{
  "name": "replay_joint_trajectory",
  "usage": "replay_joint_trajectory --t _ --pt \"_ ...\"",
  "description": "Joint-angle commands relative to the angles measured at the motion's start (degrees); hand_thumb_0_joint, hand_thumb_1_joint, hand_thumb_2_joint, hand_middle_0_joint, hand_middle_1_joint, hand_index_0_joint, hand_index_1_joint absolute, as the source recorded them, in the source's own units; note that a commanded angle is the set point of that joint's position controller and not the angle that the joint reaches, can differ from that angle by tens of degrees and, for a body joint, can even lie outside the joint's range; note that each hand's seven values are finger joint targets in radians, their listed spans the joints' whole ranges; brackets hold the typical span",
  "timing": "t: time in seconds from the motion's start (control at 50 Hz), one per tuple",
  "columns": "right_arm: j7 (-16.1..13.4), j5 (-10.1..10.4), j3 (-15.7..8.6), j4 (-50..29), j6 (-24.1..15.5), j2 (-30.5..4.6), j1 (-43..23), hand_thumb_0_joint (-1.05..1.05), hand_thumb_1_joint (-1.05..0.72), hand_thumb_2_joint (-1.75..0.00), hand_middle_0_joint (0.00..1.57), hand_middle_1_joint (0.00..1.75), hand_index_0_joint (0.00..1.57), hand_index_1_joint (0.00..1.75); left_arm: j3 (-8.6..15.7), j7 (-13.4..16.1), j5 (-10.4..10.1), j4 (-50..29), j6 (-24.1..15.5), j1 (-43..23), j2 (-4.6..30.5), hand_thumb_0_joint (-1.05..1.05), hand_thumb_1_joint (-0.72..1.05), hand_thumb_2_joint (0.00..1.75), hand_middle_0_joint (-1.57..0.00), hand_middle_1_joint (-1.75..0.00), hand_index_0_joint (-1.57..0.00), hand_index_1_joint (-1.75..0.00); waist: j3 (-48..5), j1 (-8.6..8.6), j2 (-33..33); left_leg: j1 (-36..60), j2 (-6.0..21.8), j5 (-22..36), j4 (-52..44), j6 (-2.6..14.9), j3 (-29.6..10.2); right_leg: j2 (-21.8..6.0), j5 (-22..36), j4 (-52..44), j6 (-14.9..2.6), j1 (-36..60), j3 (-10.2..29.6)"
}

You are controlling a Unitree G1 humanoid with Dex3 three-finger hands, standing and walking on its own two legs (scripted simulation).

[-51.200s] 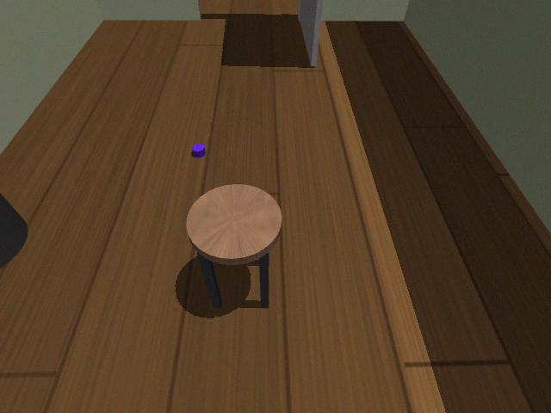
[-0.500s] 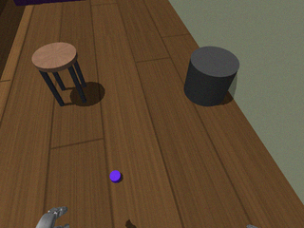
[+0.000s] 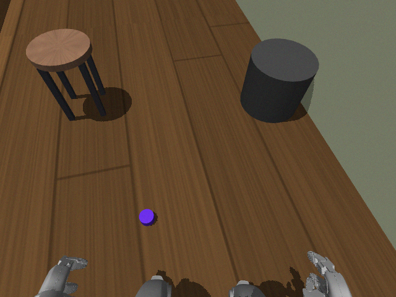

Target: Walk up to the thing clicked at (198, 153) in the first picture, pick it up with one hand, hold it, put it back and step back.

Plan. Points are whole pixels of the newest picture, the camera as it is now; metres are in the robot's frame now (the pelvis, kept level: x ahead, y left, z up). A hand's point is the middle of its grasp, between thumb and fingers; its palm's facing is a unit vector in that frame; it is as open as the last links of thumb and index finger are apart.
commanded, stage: rise first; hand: left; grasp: from above
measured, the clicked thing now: (147, 217) +0.47 +0.23 -0.70
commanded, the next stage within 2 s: none
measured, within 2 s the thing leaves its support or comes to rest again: neither
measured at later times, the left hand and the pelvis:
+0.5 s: hand (87, 293) +0.15 +0.27 -0.23, palm faces -0.35 -0.74 -0.58, open 13.7 cm; pelvis -0.03 +0.00 -0.09, yaw +0 degrees
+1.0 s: hand (114, 245) +0.29 +0.29 -0.43, palm faces -0.49 -0.21 -0.85, open 13.6 cm; pelvis -0.09 -0.01 -0.29, yaw -3 degrees
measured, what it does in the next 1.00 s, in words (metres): lowers itself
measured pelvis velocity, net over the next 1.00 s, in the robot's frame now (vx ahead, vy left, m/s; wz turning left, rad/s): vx -0.09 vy -0.01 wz -0.06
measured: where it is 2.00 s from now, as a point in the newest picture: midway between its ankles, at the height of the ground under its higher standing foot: outside the picture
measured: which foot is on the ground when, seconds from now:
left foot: down 0.00-1.00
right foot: down 0.00-1.00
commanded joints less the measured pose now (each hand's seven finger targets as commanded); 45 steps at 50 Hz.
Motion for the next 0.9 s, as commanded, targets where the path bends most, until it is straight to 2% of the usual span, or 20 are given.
replay_joint_trajectory --t 0.0,0.08,0.2,0.24,0.28,0.3,0.38,0.42,0.46,0.48,0.54,0.56,0.58,0.6,0.68,0.74,0.76,0.8,0.84,0.88 --pt "-0.5 0.3 -2.7 -8.5 -2.9 -8.5 0.5 0.0 -0.87 -0.89 0.2 0.3 0.2 0.3 3.2 1.3 1.6 -11.7 0.9 2.2 10.9 0.0 -0.52 0.97 -0.1 -1.02 -0.09 -1.03 -12.8 -0.19 3.5 6.6 -1.4 17.8 -4.4 0.37 -0.1 3.3 14.2 -2.4 -3.29 2.4 -1.7" --pt "-0.5 0.2 -2.4 -10.7 -3.7 -8.1 -0.9 0.0 -0.89 -0.9 0.2 0.3 0.2 0.3 2.9 1.4 1.9 -17.5 2.6 4.3 10.6 0.0 -0.51 0.94 -0.14 -1.01 -0.13 -1.02 -13.3 -0.2 4.5 3.6 -1.2 13.2 -2.5 0.53 -0.8 3.4 10.4 -0.2 -3.34 -1.2 -1.7" --pt "-0.7 0.1 -2.1 -12.6 -4.9 -7.7 -1.1 0.0 -0.9 -0.9 0.2 0.3 0.2 0.3 2.9 1.6 2.8 -22.5 4.4 8.8 10.6 0.0 -0.49 0.91 -0.14 -1.04 -0.14 -1.04 -15.8 -0.56 5.0 0.3 -1.0 13.6 1.6 0.58 -1.6 3.3 10.0 4.0 -3.5 -5.1 -1.7" --pt "-0.8 0.0 -2.0 -13.1 -5.4 -7.5 -1.3 0.0 -0.9 -0.9 0.2 0.3 0.2 0.3 2.5 1.7 2.9 -24.1 4.4 7.3 10.6 0.0 -0.5 0.91 -0.14 -1.03 -0.14 -1.03 -15.3 -0.81 4.7 -1.9 -1.0 10.9 2.8 0.7 -1.5 3.3 8.3 5.0 -3.42 -6.9 -1.6" --pt "-1.1 -0.1 -1.7 -12.8 -5.9 -7.5 -1.5 0.0 -0.89 -0.9 0.2 0.3 0.2 0.3 2.6 2.1 4.2 -22.7 3.8 4.4 11.7 0.0 -0.48 0.9 -0.14 -1.03 -0.14 -1.03 -14.9 -1.83 3.9 -4.6 -1.2 9.0 5.3 0.99 -1.3 3.3 7.3 6.3 -3.31 -9.1 -1.3" --pt "-1.1 0.0 -1.5 -12.6 -6.3 -7.6 -1.6 0.0 -0.9 -0.9 0.2 0.3 0.2 0.3 1.4 2.1 5.3 -20.8 3.3 3.1 10.9 0.0 -0.49 0.9 -0.13 -1.05 -0.13 -1.04 -14.6 -2.64 3.1 -6.2 -1.3 8.8 6.7 1.05 -1.4 3.3 7.2 7.6 -3.41 -10.9 -1.3" --pt "-0.6 -0.3 -1.5 -11.6 -7.7 -8.2 -2.9 0.0 -0.87 -0.89 0.2 0.3 0.2 0.3 2.3 2.7 9.7 -15.0 -1.1 -3.4 13.3 0.0 -0.45 0.89 -0.14 -1.02 -0.15 -1.02 -15.5 -2.48 3.1 -14.6 -1.9 3.8 13.8 1.25 -0.8 3.1 3.1 14.2 -3.46 -19.1 -0.7" --pt "0.0 -0.2 -1.9 -10.5 -8.5 -8.6 -3.5 0.0 -0.86 -0.89 0.2 0.3 0.2 0.3 1.9 3.3 12.3 -12.9 -4.1 -6.7 13.6 0.0 -0.45 0.89 -0.15 -1.02 -0.15 -1.02 -17.6 -1.79 3.5 -18.0 -2.0 0.7 16.5 1.16 -1.0 3.1 0.5 17.9 -3.57 -23.5 -0.3" --pt "0.5 -0.2 -2.1 -9.5 -9.0 -9.3 -3.8 0.0 -0.86 -0.89 0.2 0.3 0.2 0.3 2.3 4.2 15.3 -11.1 -6.9 -9.7 15.3 0.0 -0.44 0.89 -0.15 -1.02 -0.15 -1.01 -20.8 -1.29 5.4 -20.4 -1.9 0.8 19.3 0.74 -1.8 2.7 0.6 22.7 -3.75 -27.6 -0.3" --pt "0.6 0.0 -2.4 -9.1 -9.0 -9.5 -3.5 0.0 -0.87 -0.89 0.2 0.3 0.2 0.3 1.3 4.7 16.4 -11.7 -8.0 -10.1 14.7 0.0 -0.44 0.9 -0.15 -1.02 -0.16 -1.02 -23.9 -1.31 5.4 -20.3 -1.9 2.5 20.9 0.7 -1.8 2.7 2.0 24.4 -3.86 -28.3 -0.3" --pt "1.0 0.1 -3.0 -7.2 -8.7 -10.6 -3.5 0.0 -0.86 -0.89 0.2 0.3 0.2 0.3 3.6 6.7 20.3 -9.9 -10.3 -13.6 19.1 0.0 -0.44 0.91 -0.13 -1.05 -0.14 -1.04 -30.3 -0.36 6.6 -22.4 -2.0 8.6 27.1 0.81 -1.4 2.9 6.1 30.1 -4.03 -32.7 -0.4" --pt "1.2 0.0 -3.0 -6.5 -8.5 -10.9 -3.4 0.0 -0.87 -0.89 0.2 0.3 0.2 0.3 2.8 7.2 21.7 -9.1 -10.7 -15.5 19.1 0.0 -0.46 0.92 -0.13 -1.04 -0.13 -1.04 -31.7 -0.68 7.4 -23.0 -1.9 10.9 28.9 0.77 -1.8 2.9 7.4 32.3 -4.18 -35.1 -0.6" --pt "1.5 -0.1 -3.4 -5.9 -8.2 -11.3 -3.5 0.0 -0.88 -0.9 0.2 0.3 0.2 0.3 3.0 7.7 23.0 -7.6 -11.2 -17.9 19.6 0.0 -0.47 0.93 -0.14 -1.02 -0.14 -1.02 -31.3 -0.81 7.5 -24.8 -1.8 9.6 29.6 0.59 -2.3 2.9 6.1 33.7 -4.27 -37.6 -0.9" --pt "1.7 0.0 -3.4 -5.2 -7.8 -11.4 -3.2 0.0 -0.87 -0.9 0.2 0.3 0.2 0.3 4.3 8.2 24.4 -5.5 -11.5 -19.2 21.5 0.0 -0.48 0.94 -0.12 -1.04 -0.12 -1.05 -31.8 0.09 7.6 -26.4 -1.8 9.9 31.1 0.72 -2.2 2.9 6.2 35.1 -4.27 -39.0 -0.9" --pt "2.3 -0.3 -4.4 -3.7 -6.3 -11.7 -2.2 0.0 -0.87 -0.9 0.2 0.3 0.2 0.3 4.3 9.4 28.8 -2.7 -13.2 -27.7 23.7 0.0 -0.52 1.0 -0.1 -1.05 -0.09 -1.06 -36.3 0.15 5.9 -33.5 -2.2 5.3 37.1 1.23 -0.7 3.1 3.6 38.1 -4.12 -41.1 -0.7" --pt "2.7 -0.8 -4.8 -1.8 -5.4 -12.1 -1.1 0.0 -0.87 -0.9 0.2 0.3 0.2 0.3 3.1 9.6 32.0 1.2 -14.7 -34.6 24.5 0.0 -0.49 0.98 -0.12 -1.02 -0.12 -1.03 -38.4 -1.07 4.9 -36.9 -2.0 4.2 41.6 1.49 -1.0 3.0 2.9 41.8 -4.04 -44.7 -1.3" --pt "2.8 -0.9 -4.9 -1.9 -5.1 -12.0 -0.7 0.0 -0.86 -0.89 0.2 0.3 0.2 0.3 2.7 9.7 33.0 2.4 -15.4 -37.8 25.5 0.0 -0.46 0.97 -0.14 -1.0 -0.13 -1.01 -37.8 -1.54 3.3 -40.3 -2.2 1.6 43.0 1.69 -0.6 3.2 1.0 41.9 -3.92 -45.3 -1.3" --pt "2.9 -1.2 -4.8 -0.9 -4.5 -12.2 0.0 0.0 -0.87 -0.89 0.2 0.3 0.2 0.3 3.5 10.1 35.3 5.2 -17.3 -42.9 28.7 0.0 -0.47 0.98 -0.13 -1.01 -0.12 -1.02 -37.2 -1.82 2.7 -44.7 -2.3 -1.5 45.9 2.04 -0.1 3.2 -1.5 43.4 -3.77 -47.1 -1.2" --pt "3.3 -1.7 -4.4 0.8 -3.7 -12.1 1.5 0.0 -0.88 -0.9 0.2 0.3 0.2 0.3 3.0 10.8 37.9 9.2 -18.7 -44.4 29.3 0.0 -0.46 0.97 -0.15 -0.99 -0.14 -1.0 -37.7 -1.94 2.0 -47.2 -2.4 -4.1 47.5 2.23 -0.4 3.4 -4.4 45.2 -3.82 -48.9 -1.7" --pt "3.4 -2.1 -4.5 0.2 -3.0 -12.5 1.1 0.0 -0.88 -0.9 0.2 0.3 0.2 0.3 3.5 11.9 39.9 8.7 -20.3 -49.7 32.1 0.0 -0.45 0.96 -0.15 -1.01 -0.15 -1.01 -38.6 -1.77 3.7 -47.4 -2.4 -5.9 49.0 2.13 -0.2 3.4 -6.4 46.4 -3.93 -51.2 -2.0"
